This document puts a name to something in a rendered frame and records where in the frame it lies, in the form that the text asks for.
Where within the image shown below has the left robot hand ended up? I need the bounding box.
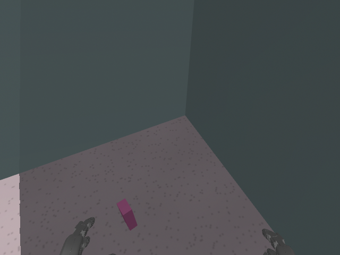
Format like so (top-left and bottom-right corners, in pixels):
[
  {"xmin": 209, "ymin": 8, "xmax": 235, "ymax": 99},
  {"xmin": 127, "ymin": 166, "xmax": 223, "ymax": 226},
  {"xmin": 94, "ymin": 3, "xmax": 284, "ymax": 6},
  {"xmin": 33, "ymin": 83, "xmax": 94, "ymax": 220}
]
[{"xmin": 59, "ymin": 217, "xmax": 116, "ymax": 255}]

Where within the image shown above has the carton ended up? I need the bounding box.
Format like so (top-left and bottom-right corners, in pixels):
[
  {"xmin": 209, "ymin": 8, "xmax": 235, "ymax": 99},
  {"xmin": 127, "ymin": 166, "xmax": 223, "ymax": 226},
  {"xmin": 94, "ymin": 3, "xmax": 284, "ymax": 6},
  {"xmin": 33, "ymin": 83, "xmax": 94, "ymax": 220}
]
[{"xmin": 117, "ymin": 199, "xmax": 137, "ymax": 230}]

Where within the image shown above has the right robot hand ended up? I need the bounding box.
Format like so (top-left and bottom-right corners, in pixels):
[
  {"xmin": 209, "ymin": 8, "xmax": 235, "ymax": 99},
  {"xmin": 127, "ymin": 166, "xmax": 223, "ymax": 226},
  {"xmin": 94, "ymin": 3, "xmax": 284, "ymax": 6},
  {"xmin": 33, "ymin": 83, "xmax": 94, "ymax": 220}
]
[{"xmin": 262, "ymin": 229, "xmax": 295, "ymax": 255}]

